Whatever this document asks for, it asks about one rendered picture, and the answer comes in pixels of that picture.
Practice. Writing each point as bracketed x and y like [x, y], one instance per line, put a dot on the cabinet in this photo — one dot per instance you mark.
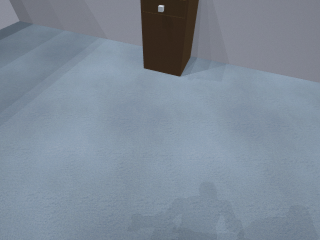
[167, 40]

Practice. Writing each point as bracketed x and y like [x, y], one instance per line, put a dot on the handle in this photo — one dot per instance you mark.
[160, 8]

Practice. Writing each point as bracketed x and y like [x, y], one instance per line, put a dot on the drawer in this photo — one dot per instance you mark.
[175, 8]

